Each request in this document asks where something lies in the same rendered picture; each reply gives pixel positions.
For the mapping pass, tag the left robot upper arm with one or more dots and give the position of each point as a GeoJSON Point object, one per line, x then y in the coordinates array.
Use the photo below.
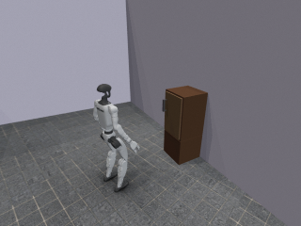
{"type": "Point", "coordinates": [95, 112]}

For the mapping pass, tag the robot right shin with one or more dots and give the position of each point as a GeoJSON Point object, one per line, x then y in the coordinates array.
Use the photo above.
{"type": "Point", "coordinates": [121, 172]}

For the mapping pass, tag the right robot upper arm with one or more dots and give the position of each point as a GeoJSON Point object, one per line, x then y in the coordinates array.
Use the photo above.
{"type": "Point", "coordinates": [113, 111]}

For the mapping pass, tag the robot right hand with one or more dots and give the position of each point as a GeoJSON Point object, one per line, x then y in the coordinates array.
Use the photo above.
{"type": "Point", "coordinates": [134, 145]}

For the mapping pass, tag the handle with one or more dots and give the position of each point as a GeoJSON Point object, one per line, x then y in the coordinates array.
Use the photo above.
{"type": "Point", "coordinates": [164, 105]}

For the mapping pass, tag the cupboard door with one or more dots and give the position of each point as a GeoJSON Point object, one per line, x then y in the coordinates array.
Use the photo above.
{"type": "Point", "coordinates": [173, 114]}

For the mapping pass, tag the right robot forearm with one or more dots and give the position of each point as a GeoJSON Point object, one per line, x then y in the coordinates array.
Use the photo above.
{"type": "Point", "coordinates": [123, 135]}

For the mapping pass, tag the left robot foot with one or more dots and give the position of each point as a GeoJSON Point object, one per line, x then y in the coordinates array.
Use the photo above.
{"type": "Point", "coordinates": [112, 175]}

